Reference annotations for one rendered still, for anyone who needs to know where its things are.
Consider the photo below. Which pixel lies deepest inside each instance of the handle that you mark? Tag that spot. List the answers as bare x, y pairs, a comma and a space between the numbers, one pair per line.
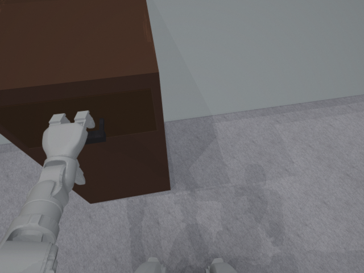
98, 135

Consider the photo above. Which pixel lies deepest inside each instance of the robot left thigh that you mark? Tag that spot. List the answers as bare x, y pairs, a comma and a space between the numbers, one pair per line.
151, 267

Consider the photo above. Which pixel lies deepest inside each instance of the drawer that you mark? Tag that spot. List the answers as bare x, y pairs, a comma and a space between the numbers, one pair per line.
126, 112

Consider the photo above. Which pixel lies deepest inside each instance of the left robot upper arm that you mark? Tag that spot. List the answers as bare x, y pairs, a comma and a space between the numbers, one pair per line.
28, 257

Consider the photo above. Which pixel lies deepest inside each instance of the cabinet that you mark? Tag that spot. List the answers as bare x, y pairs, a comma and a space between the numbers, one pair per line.
54, 49

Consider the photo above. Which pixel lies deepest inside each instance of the left robot hand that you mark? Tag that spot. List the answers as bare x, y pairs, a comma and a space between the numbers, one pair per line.
63, 138

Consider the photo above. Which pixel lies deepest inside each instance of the robot right shin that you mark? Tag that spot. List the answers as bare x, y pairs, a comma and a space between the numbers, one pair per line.
217, 260

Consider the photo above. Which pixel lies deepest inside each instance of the robot left forearm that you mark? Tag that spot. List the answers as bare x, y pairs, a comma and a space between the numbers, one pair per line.
38, 220

